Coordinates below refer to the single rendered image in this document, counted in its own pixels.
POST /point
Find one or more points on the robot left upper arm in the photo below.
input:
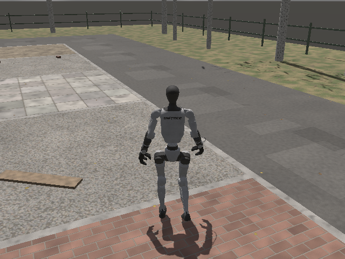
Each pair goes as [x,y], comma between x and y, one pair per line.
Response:
[152,123]

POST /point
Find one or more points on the robot left forearm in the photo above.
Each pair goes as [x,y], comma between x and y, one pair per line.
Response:
[145,144]

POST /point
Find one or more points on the robot left foot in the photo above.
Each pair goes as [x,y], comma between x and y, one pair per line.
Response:
[162,213]

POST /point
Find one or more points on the humanoid robot head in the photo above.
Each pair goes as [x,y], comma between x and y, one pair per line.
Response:
[172,93]

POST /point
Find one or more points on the right robot hand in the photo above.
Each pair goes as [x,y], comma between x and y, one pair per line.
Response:
[201,150]

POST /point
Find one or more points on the left robot hand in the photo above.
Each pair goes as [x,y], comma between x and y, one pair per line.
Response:
[141,157]

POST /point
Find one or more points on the robot right upper arm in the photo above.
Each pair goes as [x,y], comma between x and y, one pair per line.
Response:
[192,122]

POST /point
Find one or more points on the robot right forearm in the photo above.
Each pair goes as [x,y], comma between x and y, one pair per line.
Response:
[198,141]

